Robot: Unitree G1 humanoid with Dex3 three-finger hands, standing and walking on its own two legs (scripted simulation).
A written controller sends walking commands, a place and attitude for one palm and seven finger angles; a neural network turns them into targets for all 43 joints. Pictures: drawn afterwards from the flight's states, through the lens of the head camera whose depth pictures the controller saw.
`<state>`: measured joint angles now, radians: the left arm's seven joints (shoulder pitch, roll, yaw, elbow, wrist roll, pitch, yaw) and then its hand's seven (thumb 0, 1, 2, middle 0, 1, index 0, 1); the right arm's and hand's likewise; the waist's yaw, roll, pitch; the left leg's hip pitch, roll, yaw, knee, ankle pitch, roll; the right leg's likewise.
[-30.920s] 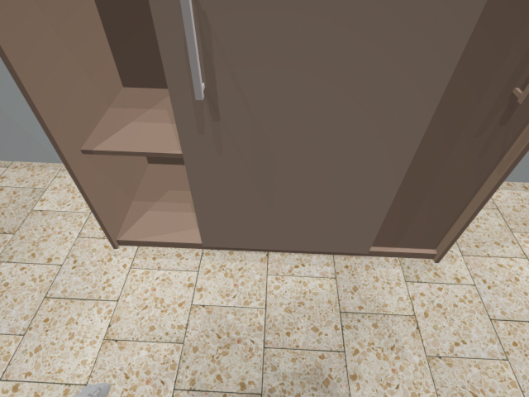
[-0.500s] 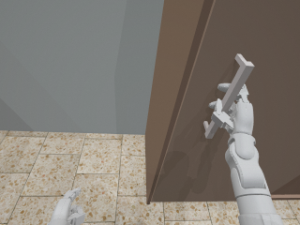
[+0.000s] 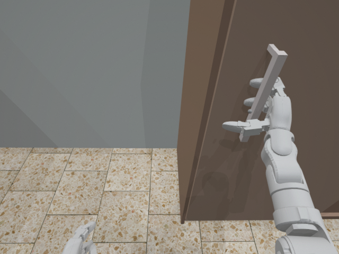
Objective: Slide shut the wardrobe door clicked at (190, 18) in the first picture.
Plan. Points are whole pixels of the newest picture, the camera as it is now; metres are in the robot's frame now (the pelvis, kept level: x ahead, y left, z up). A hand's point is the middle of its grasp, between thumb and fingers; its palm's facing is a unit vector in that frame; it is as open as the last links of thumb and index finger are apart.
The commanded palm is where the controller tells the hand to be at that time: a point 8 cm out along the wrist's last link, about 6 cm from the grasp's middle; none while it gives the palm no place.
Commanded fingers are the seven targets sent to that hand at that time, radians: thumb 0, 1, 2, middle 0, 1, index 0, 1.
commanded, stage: loosen the grip on the handle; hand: right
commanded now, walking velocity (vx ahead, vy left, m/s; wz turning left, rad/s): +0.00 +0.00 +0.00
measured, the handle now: (256, 99) +0.45 -0.17 +0.17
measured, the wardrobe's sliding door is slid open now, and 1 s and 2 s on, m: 0.00 0.00 0.00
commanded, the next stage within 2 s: slip the hand off the handle in 0.20 s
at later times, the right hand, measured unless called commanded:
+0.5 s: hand (256, 113) +0.40 -0.17 +0.17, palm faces +0.17 +0.98 -0.11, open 14.7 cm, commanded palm +0.37 -0.23 +0.17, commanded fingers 0.00 0.55 -0.20 0.25 1.15 0.25 1.15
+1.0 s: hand (287, 119) +0.39 -0.23 +0.16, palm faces +0.20 +0.97 -0.12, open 14.7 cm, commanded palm +0.34 -0.28 +0.17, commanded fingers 0.00 0.55 -0.20 0.25 1.15 0.25 1.15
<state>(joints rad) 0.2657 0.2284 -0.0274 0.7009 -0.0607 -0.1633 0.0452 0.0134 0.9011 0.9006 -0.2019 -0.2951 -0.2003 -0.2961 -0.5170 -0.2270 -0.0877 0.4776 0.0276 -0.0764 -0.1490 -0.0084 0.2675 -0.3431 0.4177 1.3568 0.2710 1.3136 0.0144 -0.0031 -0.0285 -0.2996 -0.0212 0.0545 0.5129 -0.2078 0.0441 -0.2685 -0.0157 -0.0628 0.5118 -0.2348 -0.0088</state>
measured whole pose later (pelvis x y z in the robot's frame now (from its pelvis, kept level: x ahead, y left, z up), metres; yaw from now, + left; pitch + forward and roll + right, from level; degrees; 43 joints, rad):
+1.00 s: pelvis +0.03 -0.02 +0.00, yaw +0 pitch +1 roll +0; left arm 0.28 0.25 -0.02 0.68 -0.05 -0.12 0.07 0.01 0.90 0.90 -0.20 -0.30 -0.20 -0.30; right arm -0.32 -0.32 -0.23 0.31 0.13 -0.10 0.03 -0.02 0.56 -0.20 0.25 1.15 0.25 1.15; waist -0.01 -0.02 -0.04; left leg -0.28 -0.01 0.04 0.50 -0.24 0.02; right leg -0.26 0.00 -0.07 0.52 -0.28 -0.03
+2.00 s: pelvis +0.03 +0.00 +0.00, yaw -2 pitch -4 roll +1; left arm 0.22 0.26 -0.06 0.64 -0.08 -0.25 0.09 0.02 0.90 0.90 -0.20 -0.30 -0.20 -0.30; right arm 0.14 -0.37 -0.34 -0.15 0.36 0.15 0.30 -0.02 0.56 -0.20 0.25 1.15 0.25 1.15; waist -0.04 -0.07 -0.06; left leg -0.18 -0.02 0.09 0.50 -0.26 0.04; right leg -0.18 -0.01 -0.02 0.54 -0.29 -0.01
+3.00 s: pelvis +0.04 -0.03 +0.01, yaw -1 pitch -5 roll +1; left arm 0.20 0.22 -0.01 0.64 -0.01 -0.13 0.05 0.02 0.90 0.90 -0.20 -0.30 -0.20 -0.30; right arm 0.46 -0.35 -0.32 -0.36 0.08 -0.12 -0.11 0.00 -0.74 -0.82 0.21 0.39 0.21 0.39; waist -0.08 -0.05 0.02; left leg -0.09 0.00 0.06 0.40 -0.22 0.00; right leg -0.09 0.02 -0.05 0.45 -0.27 -0.04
